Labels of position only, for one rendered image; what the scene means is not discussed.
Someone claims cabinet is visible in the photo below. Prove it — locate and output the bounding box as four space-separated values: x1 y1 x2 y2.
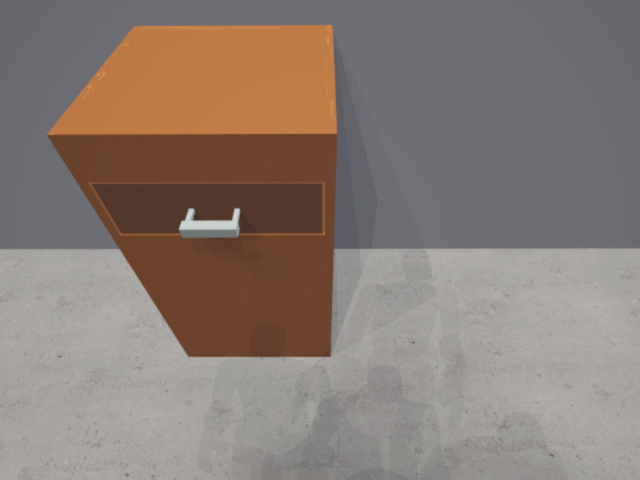
47 25 337 357

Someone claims drawer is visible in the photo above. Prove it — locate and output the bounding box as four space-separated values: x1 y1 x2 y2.
92 181 323 234

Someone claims handle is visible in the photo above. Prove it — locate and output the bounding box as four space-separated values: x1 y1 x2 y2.
179 209 240 238

